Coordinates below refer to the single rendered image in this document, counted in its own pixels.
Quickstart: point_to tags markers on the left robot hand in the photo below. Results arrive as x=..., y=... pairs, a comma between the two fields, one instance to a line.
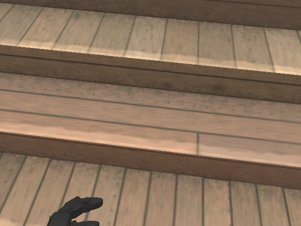
x=73, y=209

